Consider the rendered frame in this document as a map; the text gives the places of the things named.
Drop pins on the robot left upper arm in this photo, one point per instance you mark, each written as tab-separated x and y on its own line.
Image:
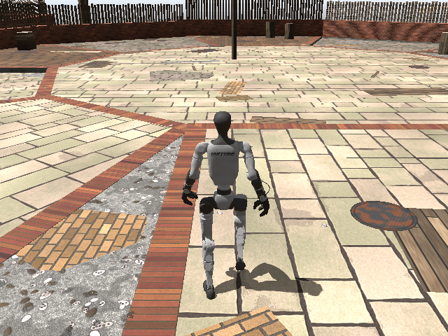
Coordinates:
197	158

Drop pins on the robot right hand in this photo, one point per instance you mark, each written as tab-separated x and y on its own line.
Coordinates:
264	205

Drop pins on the robot right shin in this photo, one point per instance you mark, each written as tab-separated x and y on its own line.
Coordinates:
240	239

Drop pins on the robot right upper arm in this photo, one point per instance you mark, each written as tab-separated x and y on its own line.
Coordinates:
245	148

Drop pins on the robot torso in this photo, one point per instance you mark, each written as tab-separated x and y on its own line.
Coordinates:
223	162

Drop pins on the robot left forearm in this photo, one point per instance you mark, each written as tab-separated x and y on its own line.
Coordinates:
188	183

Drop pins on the robot right forearm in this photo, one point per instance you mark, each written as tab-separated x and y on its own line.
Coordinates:
258	187

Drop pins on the robot left hand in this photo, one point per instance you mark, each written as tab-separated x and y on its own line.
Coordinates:
191	194

